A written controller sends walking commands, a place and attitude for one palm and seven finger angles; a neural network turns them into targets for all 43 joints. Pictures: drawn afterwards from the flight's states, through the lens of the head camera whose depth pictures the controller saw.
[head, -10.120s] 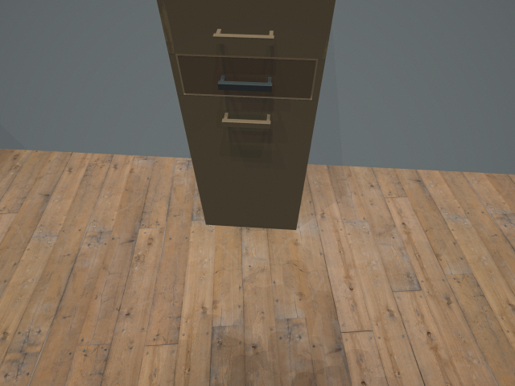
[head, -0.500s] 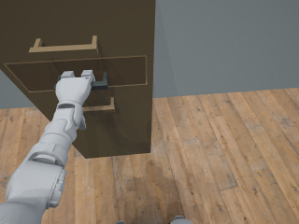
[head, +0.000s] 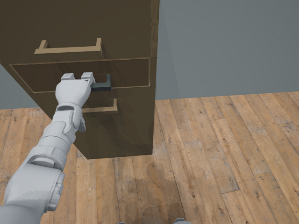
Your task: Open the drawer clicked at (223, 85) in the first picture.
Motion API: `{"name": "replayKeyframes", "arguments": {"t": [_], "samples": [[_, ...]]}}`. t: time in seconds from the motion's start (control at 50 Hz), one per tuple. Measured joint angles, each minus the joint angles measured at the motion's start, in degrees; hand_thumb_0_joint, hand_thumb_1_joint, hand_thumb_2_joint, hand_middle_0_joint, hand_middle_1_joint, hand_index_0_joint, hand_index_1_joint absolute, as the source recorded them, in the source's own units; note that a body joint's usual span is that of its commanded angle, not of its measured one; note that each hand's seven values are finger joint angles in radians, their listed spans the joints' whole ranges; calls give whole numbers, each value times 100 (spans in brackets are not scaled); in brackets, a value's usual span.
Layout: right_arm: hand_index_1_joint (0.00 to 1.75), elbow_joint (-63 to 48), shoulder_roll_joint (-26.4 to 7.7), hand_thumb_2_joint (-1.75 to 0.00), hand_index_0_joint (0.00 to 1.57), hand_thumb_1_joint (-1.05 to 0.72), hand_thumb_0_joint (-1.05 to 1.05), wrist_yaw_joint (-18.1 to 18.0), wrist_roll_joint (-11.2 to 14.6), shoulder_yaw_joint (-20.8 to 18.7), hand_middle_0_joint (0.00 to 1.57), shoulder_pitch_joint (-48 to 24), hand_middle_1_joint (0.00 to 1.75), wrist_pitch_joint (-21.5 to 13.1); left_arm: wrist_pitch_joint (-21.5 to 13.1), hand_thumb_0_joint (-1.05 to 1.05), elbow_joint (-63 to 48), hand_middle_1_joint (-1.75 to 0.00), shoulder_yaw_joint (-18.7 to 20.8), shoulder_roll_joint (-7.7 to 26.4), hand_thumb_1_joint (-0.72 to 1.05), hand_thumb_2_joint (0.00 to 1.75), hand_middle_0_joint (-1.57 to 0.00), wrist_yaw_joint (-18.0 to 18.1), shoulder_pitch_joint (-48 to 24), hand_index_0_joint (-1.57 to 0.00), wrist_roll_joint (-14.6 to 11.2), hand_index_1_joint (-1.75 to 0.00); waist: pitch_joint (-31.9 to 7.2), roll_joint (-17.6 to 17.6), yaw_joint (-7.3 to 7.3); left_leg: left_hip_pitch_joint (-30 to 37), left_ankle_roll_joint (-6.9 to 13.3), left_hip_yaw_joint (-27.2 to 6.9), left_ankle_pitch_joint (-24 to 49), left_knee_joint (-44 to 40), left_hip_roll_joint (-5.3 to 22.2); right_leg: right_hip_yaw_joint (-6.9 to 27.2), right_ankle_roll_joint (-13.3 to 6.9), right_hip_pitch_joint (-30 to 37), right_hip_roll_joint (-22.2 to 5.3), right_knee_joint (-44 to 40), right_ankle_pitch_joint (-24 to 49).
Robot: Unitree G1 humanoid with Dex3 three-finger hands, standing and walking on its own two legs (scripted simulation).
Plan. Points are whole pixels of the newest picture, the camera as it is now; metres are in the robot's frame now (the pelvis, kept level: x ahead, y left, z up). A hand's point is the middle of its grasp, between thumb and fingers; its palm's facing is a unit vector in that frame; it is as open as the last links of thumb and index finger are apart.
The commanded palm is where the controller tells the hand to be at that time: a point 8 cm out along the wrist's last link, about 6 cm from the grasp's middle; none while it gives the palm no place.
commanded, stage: close the thumb around the handle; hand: left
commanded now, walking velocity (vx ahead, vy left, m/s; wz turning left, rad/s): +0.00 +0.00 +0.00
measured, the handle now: (86, 83) +0.52 +0.19 +0.04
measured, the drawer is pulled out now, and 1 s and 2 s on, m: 0.00 0.00 0.06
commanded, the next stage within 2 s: pull the drawer open in 0.62 s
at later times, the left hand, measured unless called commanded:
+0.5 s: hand (82, 101) +0.46 +0.20 +0.02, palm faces -0.04 -0.02 -1.00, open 6.1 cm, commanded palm +0.44 +0.19 +0.07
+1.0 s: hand (82, 102) +0.46 +0.19 +0.02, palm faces -0.03 -0.04 -1.00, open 5.4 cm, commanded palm +0.41 +0.20 +0.07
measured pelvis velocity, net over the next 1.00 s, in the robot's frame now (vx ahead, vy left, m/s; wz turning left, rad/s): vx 0.01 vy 0.00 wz -0.02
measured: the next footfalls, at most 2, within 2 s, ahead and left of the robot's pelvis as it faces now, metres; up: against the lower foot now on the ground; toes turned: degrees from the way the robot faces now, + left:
none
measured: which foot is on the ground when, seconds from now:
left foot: down 0.00-1.00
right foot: down 0.00-1.00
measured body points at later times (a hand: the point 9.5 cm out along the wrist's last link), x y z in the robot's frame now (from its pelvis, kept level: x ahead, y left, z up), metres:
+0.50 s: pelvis +0.00 +0.00 +0.00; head +0.09 -0.01 +0.44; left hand +0.46 +0.19 +0.07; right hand +0.03 -0.27 -0.14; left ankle -0.02 +0.11 -0.71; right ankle +0.00 -0.13 -0.71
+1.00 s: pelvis +0.01 +0.00 +0.00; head +0.09 -0.01 +0.45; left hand +0.46 +0.19 +0.07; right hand +0.04 -0.27 -0.13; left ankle -0.02 +0.11 -0.71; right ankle +0.00 -0.13 -0.71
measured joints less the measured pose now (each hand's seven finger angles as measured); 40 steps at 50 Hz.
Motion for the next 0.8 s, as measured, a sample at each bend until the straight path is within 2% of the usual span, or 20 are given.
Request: {"name": "replayKeyframes", "arguments": {"t": [0.16, 0.34, 0.54, 0.6, 0.8], "samples": [[30, 0, 15, -90, 20, -90, 0, 2, 19, 45, 21, -97, 30, 18, 108, 0, 97, -123, -52, -68, -24, 41, -33, 29, -83, -34, -2, -122, 19, -8, -13, 29, 0, -15, 4, -9, -8, -13, -3, 31, -7, -2, -5], [30, -39, 45, -90, 20, -90, 0, -19, 15, 55, 21, -38, 30, 10, 48, 0, 68, -128, 22, 3, 21, 60, -37, -88, -56, -37, -23, -127, 9, 9, -17, 42, -5, 14, 4, -37, 5, 17, -4, 27, 8, -20, 2], [30, 41, 34, -90, 20, -90, 0, 5, 7, 38, 21, 6, 30, 27, 68, 0, 35, -133, 7, -51, 70, 81, -39, 18, -35, -41, 2, -133, 11, 27, -9, 39, -7, 3, -7, -21, 1, 8, -9, 26, 6, -1, -15], [30, 41, 27, -90, 20, -90, 0, 3, 8, 41, 21, -6, 30, 33, 88, 0, 52, -134, 35, -52, 76, 84, -40, 17, -23, -41, 2, -133, 16, 29, -16, 60, -7, 18, -4, -38, 8, 23, -7, 37, 13, -15, -6], [30, -10, 9, -90, 20, -90, 0, -27, 34, 49, 21, -30, 30, 16, 56, 0, 40, -135, 67, -11, 76, 82, -38, -25, -4, -41, -11, -134, 29, 3, -31, 96, -10, 39, 19, -82, 15, 46, -10, 58, 23, -47, 18]]}}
